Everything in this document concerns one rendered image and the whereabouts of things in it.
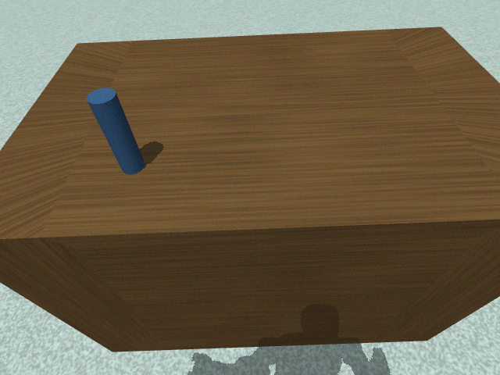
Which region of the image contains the can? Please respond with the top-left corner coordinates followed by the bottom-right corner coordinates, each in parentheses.
top-left (87, 87), bottom-right (145, 174)

